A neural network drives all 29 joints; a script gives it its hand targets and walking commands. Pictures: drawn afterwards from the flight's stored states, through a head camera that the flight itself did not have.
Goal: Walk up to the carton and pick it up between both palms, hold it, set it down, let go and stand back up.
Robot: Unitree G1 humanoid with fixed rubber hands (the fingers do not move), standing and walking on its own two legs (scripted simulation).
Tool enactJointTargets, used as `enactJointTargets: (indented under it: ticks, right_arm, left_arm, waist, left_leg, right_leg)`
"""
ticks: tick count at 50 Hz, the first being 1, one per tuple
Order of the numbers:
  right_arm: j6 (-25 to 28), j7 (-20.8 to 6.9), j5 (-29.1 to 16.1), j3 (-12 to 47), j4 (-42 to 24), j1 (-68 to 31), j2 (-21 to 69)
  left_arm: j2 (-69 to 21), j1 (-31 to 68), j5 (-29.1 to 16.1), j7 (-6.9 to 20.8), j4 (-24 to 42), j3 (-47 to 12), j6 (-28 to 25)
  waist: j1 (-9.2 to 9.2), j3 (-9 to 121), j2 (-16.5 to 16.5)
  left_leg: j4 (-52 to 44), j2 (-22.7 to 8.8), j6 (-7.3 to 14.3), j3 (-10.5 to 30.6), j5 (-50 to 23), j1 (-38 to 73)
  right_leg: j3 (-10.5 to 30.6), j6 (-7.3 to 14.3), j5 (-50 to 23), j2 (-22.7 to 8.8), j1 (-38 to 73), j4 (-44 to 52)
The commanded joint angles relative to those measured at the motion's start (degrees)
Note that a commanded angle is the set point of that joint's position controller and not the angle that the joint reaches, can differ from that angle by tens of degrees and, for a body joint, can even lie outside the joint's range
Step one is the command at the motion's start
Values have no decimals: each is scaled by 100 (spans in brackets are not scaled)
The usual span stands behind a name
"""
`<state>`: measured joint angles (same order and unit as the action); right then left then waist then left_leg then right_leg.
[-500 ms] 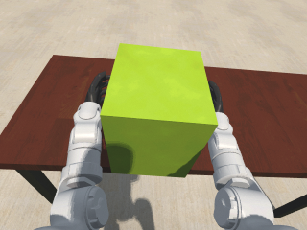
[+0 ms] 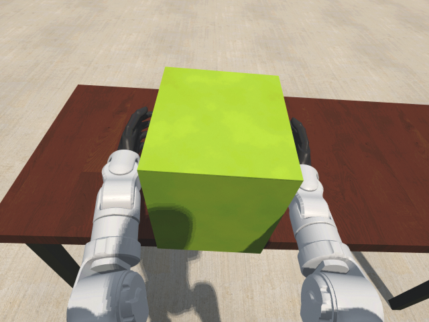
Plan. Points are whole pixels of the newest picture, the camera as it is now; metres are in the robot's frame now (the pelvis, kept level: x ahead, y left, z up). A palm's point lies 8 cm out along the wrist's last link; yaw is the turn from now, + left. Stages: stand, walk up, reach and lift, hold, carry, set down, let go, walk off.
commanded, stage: reach and lift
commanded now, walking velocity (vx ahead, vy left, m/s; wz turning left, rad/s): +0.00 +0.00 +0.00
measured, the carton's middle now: (215, 165) +0.40 +0.00 +0.07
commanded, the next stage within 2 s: none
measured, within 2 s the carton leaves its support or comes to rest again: leaves its support in 0.22 s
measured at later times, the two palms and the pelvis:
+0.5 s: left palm (139, 144) +0.37 +0.14 +0.15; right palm (311, 163) +0.36 -0.17 +0.13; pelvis -0.01 -0.01 +0.00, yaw +1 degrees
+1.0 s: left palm (121, 138) +0.36 +0.17 +0.18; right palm (305, 151) +0.36 -0.15 +0.16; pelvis -0.02 +0.00 +0.00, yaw +2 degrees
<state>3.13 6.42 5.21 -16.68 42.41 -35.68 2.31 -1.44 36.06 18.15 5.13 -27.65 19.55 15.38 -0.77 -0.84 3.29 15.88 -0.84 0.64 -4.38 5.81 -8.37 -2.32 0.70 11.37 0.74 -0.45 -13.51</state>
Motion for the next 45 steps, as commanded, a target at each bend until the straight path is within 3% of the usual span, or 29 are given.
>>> enactJointTargets:
  ticks: [1,2,3,4,5,7,8,9,11,14,16,17,20,22,23,24,25,29,30,31,32,33,36,37,40,41,42,43,45]
  right_arm:
    - [388,-461,171,1949,-874,-3481,2558]
    - [189,-461,118,1906,-251,-2854,2472]
    - [444,-462,132,1879,-963,-3660,2543]
    - [288,-441,121,1927,-364,-3193,2579]
    - [345,-441,110,1842,-566,-3410,2547]
    - [542,-438,4,1994,-835,-3822,2645]
    - [355,-441,-149,2138,-277,-3273,2576]
    - [547,-460,-129,2042,-924,-3939,2592]
    - [434,-412,-416,2363,-862,-3701,2544]
    - [304,-335,-340,2293,-946,-4017,2535]
    - [176,-333,-395,2235,-888,-4072,2432]
    - [370,-356,-388,2255,-1460,-4793,2488]
    - [163,-333,-775,2721,-1447,-4699,2616]
    - [357,-319,-868,3010,-2028,-5340,2721]
    - [181,-284,-920,3109,-1742,-4981,2825]
    - [193,-282,-962,3140,-1916,-5234,2765]
    - [-41,-261,-1014,3204,-1497,-4755,2762]
    - [-270,-187,-774,2743,-1395,-4882,2475]
    - [-180,-220,-623,2551,-1274,-4920,2542]
    - [-356,-228,-734,2584,-867,-4381,2538]
    - [-172,-226,-735,2497,-1460,-5084,2474]
    - [-258,-209,-882,2661,-1291,-4693,2585]
    - [-287,-161,-1197,2962,-1716,-4992,2625]
    - [-439,-124,-1303,2969,-1579,-4864,2672]
    - [-376,-125,-1110,2766,-1577,-4773,2477]
    - [-653,-146,-1331,2896,-1261,-4261,2385]
    - [-430,-161,-1368,2878,-2247,-5241,2411]
    - [-641,-151,-1456,3024,-1718,-4797,2493]
    - [-648,-137,-1529,3032,-2091,-5298,2476]
  left_arm:
    - [-2755,3202,-336,321,682,-2045,-100]
    - [-2591,2553,-166,324,172,-1887,63]
    - [-2733,3382,-444,338,755,-2091,-95]
    - [-2616,2946,-314,326,240,-2023,25]
    - [-2663,3103,-360,351,270,-1998,-17]
    - [-2874,3749,-595,238,811,-2500,-163]
    - [-2845,3085,-457,185,437,-2485,-16]
    - [-2970,3763,-611,169,879,-2548,-160]
    - [-2999,3342,-676,102,842,-2817,-52]
    - [-2748,3599,-603,205,530,-2383,75]
    - [-2717,3353,-460,271,276,-2159,241]
    - [-2904,3815,-658,261,551,-2270,159]
    - [-2816,3480,-601,204,647,-2275,385]
    - [-3178,4038,-856,102,1150,-2712,274]
    - [-2938,3627,-687,126,722,-2470,390]
    - [-3026,3954,-794,126,1054,-2531,376]
    - [-2856,3627,-674,127,838,-2446,534]
    - [-2534,3768,-429,390,570,-1821,847]
    - [-2553,4052,-443,423,652,-1806,749]
    - [-2515,3301,-240,438,301,-1732,941]
    - [-2687,4094,-531,445,931,-1981,848]
    - [-2701,3507,-427,412,633,-2009,966]
    - [-2990,3903,-752,322,1334,-2604,1051]
    - [-2774,4006,-752,306,1349,-2698,1123]
    - [-2872,3970,-641,315,1446,-2633,1037]
    - [-2787,3294,-597,284,1223,-2662,1291]
    - [-2948,4279,-947,224,2131,-2996,1148]
    - [-2889,3822,-815,163,1643,-2962,1318]
    - [-3101,4199,-987,93,1824,-3166,1364]
  waist:
    - [-192,2420,-407]
    - [-153,1659,-456]
    - [-165,2424,-324]
    - [-206,1878,-399]
    - [-175,2054,-336]
    - [-247,2919,-536]
    - [-252,2460,-724]
    - [-220,3151,-552]
    - [-278,3101,-662]
    - [-142,2572,-315]
    - [-89,2076,-357]
    - [-47,2696,-226]
    - [81,2473,-185]
    - [39,3604,-269]
    - [96,2908,-90]
    - [72,3206,-22]
    - [80,2728,-28]
    - [12,1988,203]
    - [2,2131,192]
    - [19,1418,37]
    - [-115,2376,17]
    - [-72,2068,-101]
    - [-224,2862,-345]
    - [-366,2607,-458]
    - [-371,2617,-553]
    - [-371,2080,-723]
    - [-406,3216,-660]
    - [-429,2577,-707]
    - [-505,2901,-750]
  left_leg:
    - [285,11,-188,-7,-1957,2067]
    - [173,5,-114,8,-1586,2087]
    - [237,-1,-146,-42,-1744,1921]
    - [161,47,-66,-21,-1443,1963]
    - [142,29,-45,-23,-1340,1886]
    - [353,-19,-230,12,-1939,2320]
    - [397,-15,-210,79,-2055,2585]
    - [434,-71,-271,78,-2132,2633]
    - [599,-37,-303,165,-2590,2896]
    - [318,35,-78,105,-1627,2045]
    - [136,58,-11,85,-1087,1706]
    - [142,39,-27,63,-1178,1692]
    - [262,81,96,104,-1344,1870]
    - [476,70,-47,132,-2018,2117]
    - [425,103,68,125,-1746,2041]
    - [400,68,83,160,-1705,1970]
    - [355,75,144,187,-1626,2001]
    - [-36,130,314,54,-370,1210]
    - [-163,145,311,-2,-151,1116]
    - [-172,165,370,23,-124,1376]
    - [-65,115,261,7,-426,1501]
    - [75,136,218,18,-762,1738]
    - [454,86,17,117,-1774,2341]
    - [503,108,14,168,-1643,2400]
    - [368,113,-50,127,-1417,2318]
    - [390,93,-55,220,-1570,2492]
    - [553,75,-176,216,-1872,2389]
    - [612,105,-137,289,-1884,2564]
    - [646,40,-196,375,-1724,2620]
  right_leg:
    - [-435,-436,-2065,101,-368,11]
    - [-393,-369,-1698,65,-441,138]
    - [-425,-437,-1870,77,-317,23]
    - [-333,-415,-1771,18,-356,101]
    - [-345,-430,-1665,12,-403,112]
    - [-438,-382,-1983,56,-437,-16]
    - [-389,-303,-1889,67,-606,84]
    - [-439,-345,-1777,95,-598,70]
    - [-378,-316,-2221,94,-557,63]
    - [-294,-434,-1924,-22,-276,42]
    - [-277,-433,-1587,-64,-185,73]
    - [-320,-462,-1743,-27,-133,-55]
    - [-209,-455,-2082,-65,81,-113]
    - [-256,-453,-2676,6,63,-269]
    - [-150,-486,-2545,-32,67,-189]
    - [-202,-521,-2555,-6,143,-248]
    - [-126,-501,-2477,-14,107,-196]
    - [-85,-623,-1741,-167,117,-74]
    - [-146,-635,-1579,-176,92,-112]
    - [-100,-574,-1469,-190,28,-16]
    - [-232,-589,-1490,-99,37,-111]
    - [-225,-545,-1660,-94,45,-56]
    - [-245,-471,-2135,15,-131,-127]
    - [-239,-441,-2026,-9,-222,-102]
    - [-320,-415,-1528,1,-392,-43]
    - [-291,-350,-1483,19,-439,42]
    - [-385,-401,-1702,93,-437,-151]
    - [-304,-338,-1686,79,-558,-93]
    - [-345,-302,-1362,98,-720,-97]
